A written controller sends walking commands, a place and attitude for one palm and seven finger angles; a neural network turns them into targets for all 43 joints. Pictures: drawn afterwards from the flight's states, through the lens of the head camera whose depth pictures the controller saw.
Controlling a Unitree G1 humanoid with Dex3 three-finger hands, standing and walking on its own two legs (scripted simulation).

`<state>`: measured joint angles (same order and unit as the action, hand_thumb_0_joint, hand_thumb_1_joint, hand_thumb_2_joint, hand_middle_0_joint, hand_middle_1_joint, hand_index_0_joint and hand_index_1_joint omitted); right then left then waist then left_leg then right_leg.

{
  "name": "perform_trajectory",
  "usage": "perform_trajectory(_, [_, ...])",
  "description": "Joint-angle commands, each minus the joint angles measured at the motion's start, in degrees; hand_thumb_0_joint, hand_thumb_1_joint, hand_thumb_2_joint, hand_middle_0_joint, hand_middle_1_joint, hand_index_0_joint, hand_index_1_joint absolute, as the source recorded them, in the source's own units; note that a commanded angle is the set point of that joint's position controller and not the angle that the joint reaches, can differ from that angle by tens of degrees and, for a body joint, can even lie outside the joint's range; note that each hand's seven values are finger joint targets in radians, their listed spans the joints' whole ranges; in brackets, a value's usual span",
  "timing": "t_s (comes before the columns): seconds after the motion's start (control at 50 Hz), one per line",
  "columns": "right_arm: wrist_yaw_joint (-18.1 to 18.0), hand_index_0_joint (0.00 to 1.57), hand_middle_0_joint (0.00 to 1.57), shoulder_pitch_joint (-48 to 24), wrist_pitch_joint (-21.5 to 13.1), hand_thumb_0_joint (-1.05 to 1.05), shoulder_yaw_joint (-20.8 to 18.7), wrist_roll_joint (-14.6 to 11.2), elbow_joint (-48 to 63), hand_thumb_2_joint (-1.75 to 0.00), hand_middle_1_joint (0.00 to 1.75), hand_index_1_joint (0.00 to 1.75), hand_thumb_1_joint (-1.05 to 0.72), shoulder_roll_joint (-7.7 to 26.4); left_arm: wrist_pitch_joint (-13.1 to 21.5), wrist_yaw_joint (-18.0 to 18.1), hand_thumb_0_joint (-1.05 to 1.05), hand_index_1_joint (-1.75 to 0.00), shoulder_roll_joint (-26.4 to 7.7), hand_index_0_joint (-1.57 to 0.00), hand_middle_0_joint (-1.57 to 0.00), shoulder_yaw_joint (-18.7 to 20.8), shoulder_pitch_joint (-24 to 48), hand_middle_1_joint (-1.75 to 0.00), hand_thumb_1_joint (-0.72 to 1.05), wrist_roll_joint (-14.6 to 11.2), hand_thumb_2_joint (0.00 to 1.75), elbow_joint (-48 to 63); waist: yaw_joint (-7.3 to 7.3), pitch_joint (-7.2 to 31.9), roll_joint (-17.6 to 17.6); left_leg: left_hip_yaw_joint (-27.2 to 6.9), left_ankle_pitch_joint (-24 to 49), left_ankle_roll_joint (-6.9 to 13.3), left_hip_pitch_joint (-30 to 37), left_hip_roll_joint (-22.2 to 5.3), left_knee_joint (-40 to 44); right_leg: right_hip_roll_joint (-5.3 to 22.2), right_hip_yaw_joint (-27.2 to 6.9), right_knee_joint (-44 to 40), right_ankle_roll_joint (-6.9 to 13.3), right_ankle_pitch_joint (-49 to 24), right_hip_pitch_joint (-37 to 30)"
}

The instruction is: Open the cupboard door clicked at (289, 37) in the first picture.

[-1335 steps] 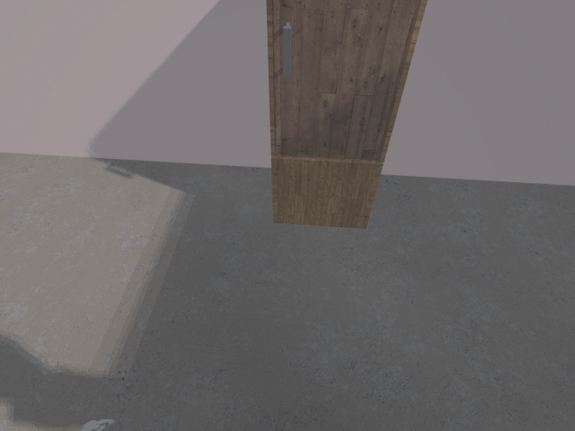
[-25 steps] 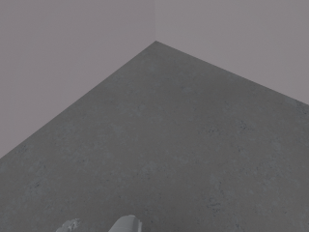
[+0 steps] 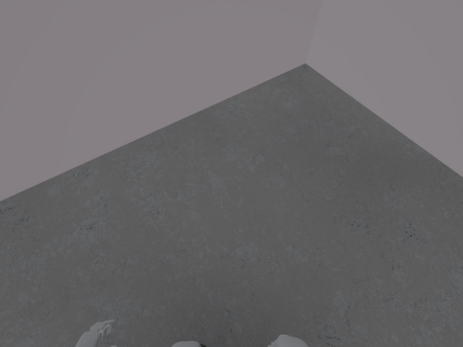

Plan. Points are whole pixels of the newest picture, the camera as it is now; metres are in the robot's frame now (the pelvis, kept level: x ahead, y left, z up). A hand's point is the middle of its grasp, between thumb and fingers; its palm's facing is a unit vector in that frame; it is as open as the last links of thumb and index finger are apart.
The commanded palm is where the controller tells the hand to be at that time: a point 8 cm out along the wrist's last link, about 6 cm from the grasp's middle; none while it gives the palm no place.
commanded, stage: turn to face it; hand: left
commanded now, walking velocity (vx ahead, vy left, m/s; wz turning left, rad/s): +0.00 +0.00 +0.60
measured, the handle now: out of the picture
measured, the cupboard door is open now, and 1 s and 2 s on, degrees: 41 41 41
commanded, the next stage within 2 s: take the last steps up to it in 2.00 s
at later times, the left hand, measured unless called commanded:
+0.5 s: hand out of the picture +0.01 +0.21 -0.19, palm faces +0.34 -0.91 -0.24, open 7.4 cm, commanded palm none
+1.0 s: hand out of the picture -0.03 +0.15 -0.18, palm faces +0.63 -0.75 -0.21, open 7.4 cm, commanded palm none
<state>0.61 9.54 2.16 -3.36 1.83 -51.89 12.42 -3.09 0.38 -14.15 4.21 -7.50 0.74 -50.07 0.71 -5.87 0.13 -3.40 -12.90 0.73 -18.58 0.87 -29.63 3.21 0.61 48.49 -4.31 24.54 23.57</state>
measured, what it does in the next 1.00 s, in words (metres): steps on the spot, turning left: right foot, then left foot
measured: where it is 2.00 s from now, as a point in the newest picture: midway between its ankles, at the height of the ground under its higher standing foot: outside the picture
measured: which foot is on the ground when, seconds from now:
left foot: down 0.00-0.08, up 0.10-0.38, down 0.40-0.70, up 0.72-0.98, down 1.00-1.00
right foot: up 0.00-0.06, down 0.08-0.38, up 0.40-0.68, down 0.70-1.00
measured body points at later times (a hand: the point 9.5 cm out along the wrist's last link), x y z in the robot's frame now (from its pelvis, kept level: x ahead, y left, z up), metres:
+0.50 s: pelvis +0.01 -0.02 -0.01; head +0.07 +0.02 +0.43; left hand -0.01 +0.25 -0.17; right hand +0.21 -0.23 -0.14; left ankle -0.01 +0.10 -0.74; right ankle +0.01 -0.17 -0.68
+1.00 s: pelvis +0.04 -0.03 -0.01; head +0.08 +0.01 +0.43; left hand -0.07 +0.19 -0.16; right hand +0.30 -0.17 -0.14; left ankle -0.02 +0.06 -0.74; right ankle +0.09 -0.16 -0.73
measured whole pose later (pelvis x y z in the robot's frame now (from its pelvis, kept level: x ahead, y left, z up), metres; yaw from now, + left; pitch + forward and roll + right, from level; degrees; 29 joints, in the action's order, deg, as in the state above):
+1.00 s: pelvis +0.04 -0.03 -0.01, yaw +39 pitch +1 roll +1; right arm 2.3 6.0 2.7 -3.7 1.0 -50.4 14.0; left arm -0.9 0.3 -12.0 2.8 -13.7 1.0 -50.5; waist 0.1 -6.2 -2.4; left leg 4.8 -13.6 -0.5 -17.9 -0.6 -33.2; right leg 9.7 11.9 38.3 -2.9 22.6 14.4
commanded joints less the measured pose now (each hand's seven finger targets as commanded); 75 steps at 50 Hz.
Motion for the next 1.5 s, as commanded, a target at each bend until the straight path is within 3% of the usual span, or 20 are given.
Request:
perform_trajectory(0.0, [-0.91,0.2,0.2,-1.64,-0.36,0.0,-3.73,-0.44,4.81,-0.9,0.3,0.3,-0.9,12.27,2.1,0.49,0.0,-0.3,-4.5,-0.2,-0.2,1.12,-5.52,-0.3,0.9,-0.29,0.9,3.5,-1.7,9.51,8.95,-14.64,11.24,5.85,-0.71,-10.65,5.64,-2.76,1.61,-16.62,1.12,-6.43,-13.12])
perform_trajectory(0.02, [-0.76,0.2,0.2,-2.57,-0.3,0.0,-3.59,-0.9,5.51,-0.9,0.3,0.3,-0.9,10.84,2.67,0.82,0.0,-0.3,-6.47,-0.2,-0.2,1.63,-8.29,-0.3,0.9,-0.12,0.9,3.18,-3.25,10.25,4.76,-12.73,6.33,3.22,-5.13,-7.66,1.44,0.28,-0.88,-26.0,1.89,-9.81,-19.93])
perform_trajectory(0.06, [0.04,0.2,0.2,-2.52,-0.42,0.0,-2.94,-1.15,7.56,-0.9,0.3,0.3,-0.9,6.86,3.13,1.46,0.0,-0.3,-13.96,-0.2,-0.2,2.58,-8.11,-0.3,0.9,1.04,0.9,3.73,-3.95,8.81,-18.12,1.98,-22.53,-3.02,-16.59,2.52,-25.73,25.4,-21.35,-34.85,12.82,-14.65,-19.96])
perform_trajectory(0.16, [0.97,0.2,0.2,-3.33,0.9,0.0,-2.12,-1.17,5.02,-0.9,0.3,0.3,-0.9,4.97,3.62,1.61,0.0,-0.3,-7.7,-0.2,-0.2,0.93,-2.79,-0.3,0.9,0.52,0.9,4.45,-0.68,6.01,-13.73,4.75,-14.24,-4.83,-14.37,-2.88,-32.8,15.17,-0.59,-26.25,10.83,-41.42,-18.45])
perform_trajectory(0.32, [1.2,0.2,0.2,-1.63,-0.25,0.0,-1.46,-1.16,4.85,-0.9,0.3,0.3,-0.9,5.57,3.37,0.96,0.0,-0.3,-11.23,-0.2,-0.2,2.31,-6.16,-0.3,0.9,0.25,0.9,2.53,-0.04,9.64,-10.15,10.84,-2.25,-2.81,3.3,-0.23,-0.94,15.49,5.86,-14.18,6.33,-43.27,-18.07])
perform_trajectory(0.34, [1.0,0.2,0.2,2.75,-0.75,0.0,-2.34,-0.83,3.97,-0.9,0.3,0.3,-0.9,8.73,3.17,0.72,0.0,-0.3,-10.04,-0.2,-0.2,2.25,-5.4,-0.3,0.9,-0.12,0.9,3.31,2.56,12.53,-3.29,6.21,9.74,-0.71,13.57,-4.11,3.86,13.9,7.97,-4.98,3.51,-36.01,-10.62])
perform_trajectory(0.36, [0.54,0.2,0.2,7.63,-1.24,0.0,-4.13,-0.3,3.53,-0.9,0.3,0.3,-0.9,15.73,2.83,0.22,0.0,-0.3,-5.86,-0.2,-0.2,1.29,-4.99,-0.3,0.9,-0.58,0.9,5.68,4.87,15.18,15.31,-16.63,32.5,8.45,23.6,-20.72,4.86,5.03,9.92,9.46,-1.27,0.46,6.19])
perform_trajectory(0.38, [0.13,0.2,0.2,11.28,-0.75,0.0,-4.36,-0.63,2.34,-0.9,0.3,0.3,-0.9,17.67,2.27,0.61,0.0,-0.3,-5.25,-0.2,-0.2,0.33,-0.77,-0.3,0.9,0.02,0.9,7.74,6.12,14.57,13.65,-20.32,37.85,13.65,22.05,-26.02,5.69,3.46,3.45,17.17,-0.66,14.52,10.08])
perform_trajectory(0.62, [-0.92,0.2,0.2,-3.51,-0.2,0.0,-3.74,-0.34,5.63,-0.9,0.3,0.3,-0.9,13.1,1.98,0.07,0.0,-0.3,-4.41,-0.2,-0.2,1.17,-6.36,-0.3,0.9,-0.14,0.9,3.54,-1.62,9.08,8.61,-13.41,8.29,5.99,-0.92,-10.72,5.41,-2.61,2.7,-13.94,0.93,-4.78,-11.92])
perform_trajectory(0.64, [-0.79,0.2,0.2,-4.56,-0.09,0.0,-3.63,-0.78,6.23,-0.9,0.3,0.3,-0.9,11.98,2.49,0.35,0.0,-0.3,-5.91,-0.2,-0.2,1.62,-8.94,-0.3,0.9,-0.01,0.9,3.14,-3.19,9.42,5.15,-11.75,4.09,3.69,-5.09,-7.99,1.69,-0.89,1.44,-22.79,1.37,-8.87,-18.01])
perform_trajectory(0.68, [0.12,0.2,0.2,-5.69,-0.07,0.0,-2.95,-1.28,8.6,-0.9,0.3,0.3,-0.9,6.9,3.05,1.16,0.0,-0.3,-14.29,-0.2,-0.2,2.93,-9.43,-0.3,0.9,1.22,0.9,4.03,-4.77,7.16,-17.56,1.89,-21.39,-3.11,-16.51,3.04,-24.58,24.5,-22.67,-36.78,11.7,-6.63,-18.44])
perform_trajectory(0.78, [1.14,0.2,0.2,-4.56,0.83,0.0,-2.21,-1.2,5.63,-0.9,0.3,0.3,-0.9,5.35,3.59,1.59,0.0,-0.3,-7.52,-0.2,-0.2,1.03,-2.93,-0.3,0.9,0.81,0.9,5.11,-0.55,5.91,-12.94,3.81,-14.47,-4.35,-13.5,-2.89,-33.37,15.92,-1.62,-27.67,10.96,-34.71,-16.26])
perform_trajectory(0.92, [1.24,0.2,0.2,-3.94,-0.44,0.0,-1.04,-1.24,5.59,-0.9,0.3,0.3,-0.9,4.55,3.59,0.95,0.0,-0.3,-11.25,-0.2,-0.2,2.38,-8.33,-0.3,0.9,0.46,0.9,2.1,-1.46,10.02,-11.23,10.77,-4.74,-2.8,0.71,0.2,-1.84,15.97,5.52,-15.51,6.94,-46.4,-20.64])
perform_trajectory(0.94, [1.1,0.2,0.2,-0.28,-0.83,0.0,-1.64,-0.99,4.75,-0.9,0.3,0.3,-0.9,6.65,3.49,0.7,0.0,-0.3,-10.92,-0.2,-0.2,2.38,-7.22,-0.3,0.9,-0.04,0.9,2.63,0.96,11.82,-7.76,9.28,3.83,-1.59,8.99,-0.93,4.38,15.32,7.52,-8.94,4.55,-43.3,-15.61])
perform_trajectory(0.98, [0.3,0.2,0.2,8.6,-1.11,0.0,-4.39,-0.6,3.51,-0.9,0.3,0.3,-0.9,17.26,2.97,0.29,0.0,-0.3,-4.71,-0.2,-0.2,0.34,-3.36,-0.3,0.9,-0.34,0.9,6.82,5.42,15.37,16.81,-20.28,42.67,12.48,24.36,-25.22,6.2,4.08,6.82,14.56,-1.36,13.32,9.92])
perform_trajectory(1.24, [-0.88,0.2,0.2,-4.3,-0.25,0.0,-3.45,-0.59,5.36,-0.9,0.3,0.3,-0.9,12.28,2.23,0.26,0.0,-0.3,-4.81,-0.2,-0.2,1.28,-8.19,-0.3,0.9,-0.13,0.9,2.79,-2.8,8.33,6.58,-12.54,6.56,5.07,-3.63,-9.8,4.15,-1.84,2.69,-18.48,1.01,-8.47,-15.47])
perform_trajectory(1.28, [-0.06,0.2,0.2,-3.83,-0.26,0.0,-2.67,-1.37,7.22,-0.9,0.3,0.3,-0.9,6.33,3.38,1.17,0.0,-0.3,-13.07,-0.2,-0.2,2.89,-10.49,-0.3,0.9,1.19,0.9,3.08,-4.3,8.55,-16.63,1.49,-15.81,-2.76,-16.54,3.07,-16.36,19.68,-19.25,-34.16,8.68,-9.46,-23.47])
perform_trajectory(1.3, [0.4,0.2,0.2,-4.4,-0.05,0.0,-2.79,-0.9,7.57,-0.9,0.3,0.3,-0.9,7.31,3.09,1.14,0.0,-0.3,-13.87,-0.2,-0.2,2.39,-9.31,-0.3,0.9,0.89,0.9,3.88,-4.21,7.68,-15.24,1.23,-22.14,-2.36,-14.06,1.34,-29.89,25.06,-19.94,-35.01,13.33,-10.08,-15.63])
perform_trajectory(1.38, [1.15,0.2,0.2,-3.21,1.03,0.0,-2.47,-1.06,4.77,-0.9,0.3,0.3,-0.9,5.41,3.44,1.56,0.0,-0.3,-7.47,-0.2,-0.2,0.91,-2.6,-0.3,0.9,0.72,0.9,5.09,-0.07,5.37,-13.72,2.96,-14.0,-3.97,-13.25,-2.75,-36.51,16.22,-3.32,-29.9,10.75,-26.23,-13.2])
perform_trajectory(1.48, [1.46,0.2,0.2,-6.1,0.17,0.0,-1.06,-1.54,5.34,-0.9,0.3,0.3,-0.9,3.03,3.63,1.34,0.0,-0.3,-10.5,-0.2,-0.2,1.9,-7.96,-0.3,0.9,1.06,0.9,2.36,-3.17,7.91,-12.33,8.87,-14.33,-3.82,-6.46,-1.4,-14.74,17.48,1.68,-23.51,10.26,-39.78,-20.33])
